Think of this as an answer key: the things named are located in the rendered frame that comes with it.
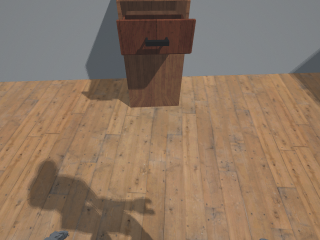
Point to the cabinet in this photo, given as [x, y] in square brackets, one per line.
[154, 80]

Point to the robot left hand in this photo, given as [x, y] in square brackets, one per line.
[60, 235]

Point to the handle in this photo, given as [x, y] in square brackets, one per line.
[152, 43]

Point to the drawer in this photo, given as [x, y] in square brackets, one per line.
[134, 29]

